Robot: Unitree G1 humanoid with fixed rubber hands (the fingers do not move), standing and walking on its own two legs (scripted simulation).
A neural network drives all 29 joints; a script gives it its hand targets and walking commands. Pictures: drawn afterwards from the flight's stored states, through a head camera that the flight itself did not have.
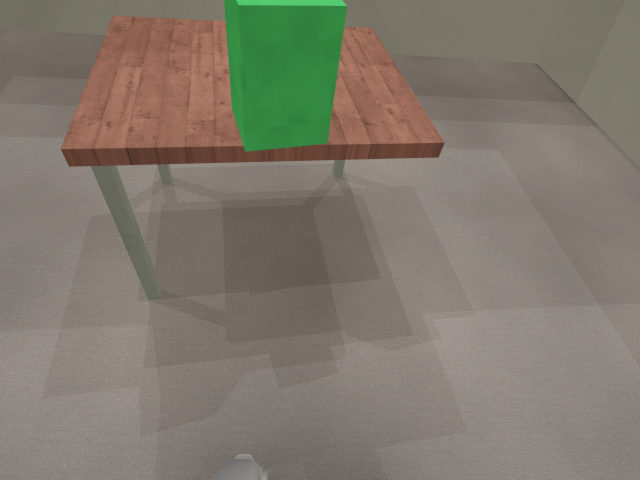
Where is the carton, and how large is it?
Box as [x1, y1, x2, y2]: [224, 0, 346, 151]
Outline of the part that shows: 224,0 232,109 245,151 326,143 346,5 341,0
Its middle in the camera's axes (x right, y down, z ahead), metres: -0.09 -0.39 +0.84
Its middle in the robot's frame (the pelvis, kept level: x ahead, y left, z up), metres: +0.91 +0.10 +0.07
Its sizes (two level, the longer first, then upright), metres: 0.196 0.181 0.297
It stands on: a table, 0.65 m high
